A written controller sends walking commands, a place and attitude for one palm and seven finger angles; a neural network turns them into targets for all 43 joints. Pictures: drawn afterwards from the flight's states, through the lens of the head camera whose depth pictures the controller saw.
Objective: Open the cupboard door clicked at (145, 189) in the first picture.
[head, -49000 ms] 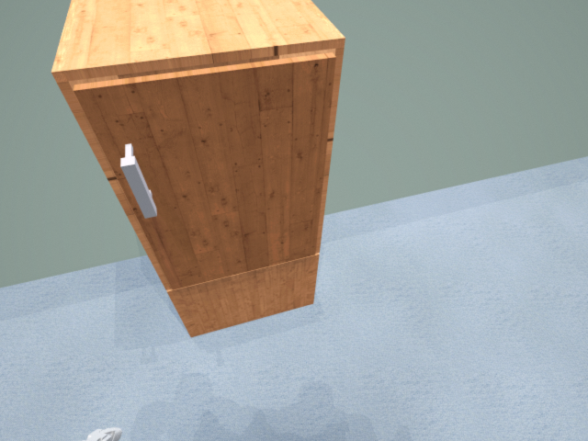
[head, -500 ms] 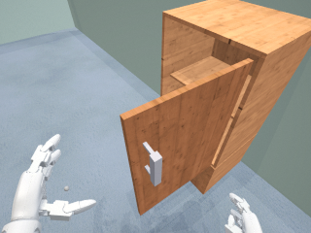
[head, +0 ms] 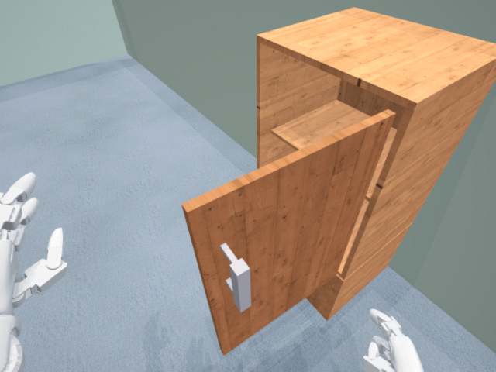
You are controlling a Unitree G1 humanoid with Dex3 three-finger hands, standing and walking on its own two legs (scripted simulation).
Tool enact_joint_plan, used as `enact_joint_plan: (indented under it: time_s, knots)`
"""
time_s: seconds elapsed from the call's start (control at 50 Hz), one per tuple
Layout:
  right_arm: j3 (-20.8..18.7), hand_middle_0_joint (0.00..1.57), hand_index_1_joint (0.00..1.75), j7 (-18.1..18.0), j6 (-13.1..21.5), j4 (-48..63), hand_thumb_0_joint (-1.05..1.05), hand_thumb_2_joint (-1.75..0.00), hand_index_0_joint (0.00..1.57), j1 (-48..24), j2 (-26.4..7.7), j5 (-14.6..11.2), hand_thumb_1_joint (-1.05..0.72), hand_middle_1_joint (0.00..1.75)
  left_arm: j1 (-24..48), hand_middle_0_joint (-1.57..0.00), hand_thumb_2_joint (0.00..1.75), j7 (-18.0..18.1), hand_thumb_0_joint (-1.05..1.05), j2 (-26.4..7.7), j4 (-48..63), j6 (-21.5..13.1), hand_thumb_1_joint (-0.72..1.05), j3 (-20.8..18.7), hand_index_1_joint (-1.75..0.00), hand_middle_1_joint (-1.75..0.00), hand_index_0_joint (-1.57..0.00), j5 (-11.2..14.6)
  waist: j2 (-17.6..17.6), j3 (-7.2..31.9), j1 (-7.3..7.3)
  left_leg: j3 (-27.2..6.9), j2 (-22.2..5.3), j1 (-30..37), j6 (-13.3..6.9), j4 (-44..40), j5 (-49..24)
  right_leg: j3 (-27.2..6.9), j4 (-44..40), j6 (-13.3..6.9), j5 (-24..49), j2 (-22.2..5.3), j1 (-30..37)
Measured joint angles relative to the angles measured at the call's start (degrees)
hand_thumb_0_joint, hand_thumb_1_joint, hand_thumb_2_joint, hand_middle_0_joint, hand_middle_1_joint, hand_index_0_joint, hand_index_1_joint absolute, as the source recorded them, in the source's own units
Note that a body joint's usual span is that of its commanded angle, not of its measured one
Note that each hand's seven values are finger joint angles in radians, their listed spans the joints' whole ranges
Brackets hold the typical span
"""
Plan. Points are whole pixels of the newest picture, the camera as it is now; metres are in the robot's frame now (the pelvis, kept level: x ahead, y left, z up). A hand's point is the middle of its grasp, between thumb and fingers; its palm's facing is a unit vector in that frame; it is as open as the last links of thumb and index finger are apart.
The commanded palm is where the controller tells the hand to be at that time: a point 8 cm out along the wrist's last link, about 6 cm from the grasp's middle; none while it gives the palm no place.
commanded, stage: draw the hand back to the body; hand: left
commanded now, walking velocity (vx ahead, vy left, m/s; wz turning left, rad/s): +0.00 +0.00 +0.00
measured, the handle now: (234, 277) +0.27 +0.07 +0.02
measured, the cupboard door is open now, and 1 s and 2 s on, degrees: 86 86 86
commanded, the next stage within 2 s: step back with the hand held close in 0.32 s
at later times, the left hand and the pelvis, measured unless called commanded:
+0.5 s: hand (65, 273) +0.18 +0.25 +0.16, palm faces +0.46 -0.79 -0.40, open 7.4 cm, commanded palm +0.12 +0.28 +0.17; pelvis -0.02 -0.02 +0.00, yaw +0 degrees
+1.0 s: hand (14, 318) +0.12 +0.28 +0.15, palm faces +0.40 -0.77 -0.50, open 7.4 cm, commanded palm +0.06 +0.31 +0.17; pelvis -0.08 +0.02 -0.01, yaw -1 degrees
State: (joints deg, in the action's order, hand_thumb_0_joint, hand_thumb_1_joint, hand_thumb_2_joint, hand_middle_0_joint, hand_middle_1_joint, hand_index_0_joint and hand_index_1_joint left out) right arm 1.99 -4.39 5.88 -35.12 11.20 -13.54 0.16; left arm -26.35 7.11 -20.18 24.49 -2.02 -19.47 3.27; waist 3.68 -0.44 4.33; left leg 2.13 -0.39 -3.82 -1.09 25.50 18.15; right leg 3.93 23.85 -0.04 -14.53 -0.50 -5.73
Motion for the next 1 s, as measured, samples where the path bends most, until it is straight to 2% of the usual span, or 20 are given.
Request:
enact_joint_plan:
  time_s: [0.16, 0.24, 0.46, 0.58, 0.74, 0.88, 1.0]
  knots:
    - [-0.49, 0.20, 0.30, 0.26, -1.29, -0.58, 0.01, -0.90, 0.20, -0.29, 0.04, 0.05, -0.90, 0.30, -0.20, -0.21, 0.88, -0.64, 0.01, 1.92, -2.14, 0.05, 0.85, 1.27, -0.30, -0.30, -0.20, 0.19, 0.14, -0.78, -0.06, 0.04, -0.49, 0.77, 0.47, -1.35, -1.02, -0.01, -1.02, -0.58, 0.82, 0.54, 0.56]
    - [-0.57, 0.20, 0.30, 0.00, -1.08, -1.15, 0.01, -0.90, 0.20, 0.10, 0.19, 0.10, -0.90, 0.30, -0.74, -0.21, 0.89, -0.74, 0.01, 1.79, -1.99, 0.15, 0.88, 1.97, -0.30, -0.30, -0.21, 0.04, -0.10, -0.89, -0.02, -0.02, -0.82, 1.12, 0.77, -1.44, -1.18, 0.06, -1.24, -0.91, 1.02, 0.88, 0.95]
    - [-0.83, 0.20, 0.30, -0.23, -0.34, -1.91, 0.01, -0.90, 0.20, -0.21, 0.26, -0.13, -0.90, 0.30, 0.66, -0.21, 0.90, -0.50, 0.01, 1.43, -2.98, -1.21, 0.89, 0.88, -0.30, -0.30, -0.21, 0.19, 0.48, -1.52, -0.25, -0.02, -1.24, 1.58, 1.10, -1.72, -1.96, 0.07, -1.91, -1.31, 2.01, 1.32, 1.56]
    - [-0.76, 0.20, 0.30, 0.05, -2.56, 0.07, 0.01, -0.90, 0.20, -1.50, 0.13, -0.08, -0.90, 0.30, -0.10, -0.21, 0.90, -0.75, 0.01, -0.30, -2.97, -4.38, 0.89, -2.35, -0.30, -0.30, -0.21, -0.43, 0.07, -1.17, -2.30, -0.12, -1.69, -3.67, 0.98, 0.26, -2.30, 0.19, -2.43, -1.28, 3.73, 1.73, -2.57]
    - [-2.49, 0.20, 0.30, -0.62, -5.13, 2.15, 0.01, -0.90, 0.20, -1.72, -0.76, -0.31, -0.90, 0.30, -5.37, -0.21, 0.90, -0.63, 0.01, -1.95, 1.35, -4.73, 0.89, -1.18, -0.30, -0.30, -0.21, -0.69, -1.51, -2.05, -4.00, 1.61, -0.26, -7.83, -0.28, 1.01, -3.62, -1.53, 0.01, -0.04, 4.77, 0.23, -7.96]
    - [-2.61, 0.20, 0.30, -1.06, -5.73, 3.06, 0.01, -0.90, 0.20, -0.75, 0.30, -0.57, -0.91, 0.30, -5.79, -0.21, 0.90, 0.56, 0.01, -4.55, 3.67, -5.95, 0.89, -4.03, -0.30, -0.30, -0.21, -0.95, -3.83, -2.17, -4.15, 2.25, 0.67, -10.70, -1.29, 3.34, -4.18, -2.18, 2.80, 0.70, 5.32, -0.82, -11.13]
    - [-1.91, 0.20, 0.30, -0.78, -4.38, 4.10, 0.01, -0.90, 0.20, 0.21, 0.92, -0.45, -0.90, 0.30, -4.72, -0.21, 0.90, 1.12, 0.01, -3.62, 4.11, -7.20, 0.89, -5.21, -0.30, -0.30, -0.21, -2.17, -4.56, -2.32, -3.75, 2.31, 1.31, -13.53, -2.09, 7.16, -3.91, -2.28, 7.12, 1.08, 4.80, -1.67, -14.09]
